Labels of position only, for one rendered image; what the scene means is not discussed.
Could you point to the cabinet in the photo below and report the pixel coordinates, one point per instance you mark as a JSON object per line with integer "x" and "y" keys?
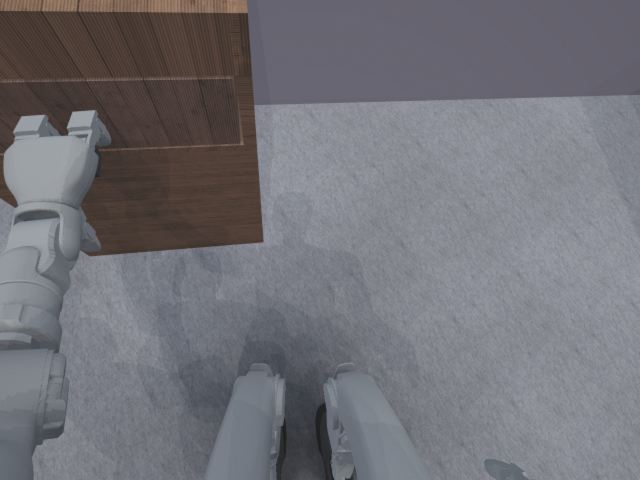
{"x": 150, "y": 198}

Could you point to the drawer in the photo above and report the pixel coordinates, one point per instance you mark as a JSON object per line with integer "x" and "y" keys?
{"x": 137, "y": 111}

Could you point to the right robot foot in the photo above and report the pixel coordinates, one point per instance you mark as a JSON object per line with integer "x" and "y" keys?
{"x": 324, "y": 442}

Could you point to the handle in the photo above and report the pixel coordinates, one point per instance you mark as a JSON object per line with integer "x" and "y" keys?
{"x": 99, "y": 162}

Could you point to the left robot upper arm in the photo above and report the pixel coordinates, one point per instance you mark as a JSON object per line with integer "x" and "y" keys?
{"x": 33, "y": 404}

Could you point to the right robot hand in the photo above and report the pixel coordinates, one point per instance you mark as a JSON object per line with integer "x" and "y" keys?
{"x": 504, "y": 471}

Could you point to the left robot forearm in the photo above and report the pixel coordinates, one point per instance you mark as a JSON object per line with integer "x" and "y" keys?
{"x": 41, "y": 249}

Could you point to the left robot hand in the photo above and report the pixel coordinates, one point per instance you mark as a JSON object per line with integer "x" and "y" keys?
{"x": 42, "y": 165}

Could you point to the right robot shin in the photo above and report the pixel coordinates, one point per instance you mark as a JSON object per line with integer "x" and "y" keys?
{"x": 342, "y": 459}

